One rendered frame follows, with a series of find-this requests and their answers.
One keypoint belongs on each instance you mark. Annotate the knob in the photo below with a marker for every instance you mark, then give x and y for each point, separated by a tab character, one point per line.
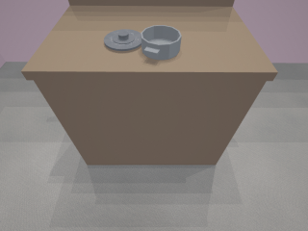
123	35

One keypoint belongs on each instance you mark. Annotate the pot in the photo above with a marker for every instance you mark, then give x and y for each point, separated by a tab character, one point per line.
160	42

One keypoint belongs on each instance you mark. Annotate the lid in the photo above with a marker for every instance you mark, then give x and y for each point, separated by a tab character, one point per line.
113	42

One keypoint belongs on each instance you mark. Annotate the table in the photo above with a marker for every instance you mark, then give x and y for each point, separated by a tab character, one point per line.
121	108

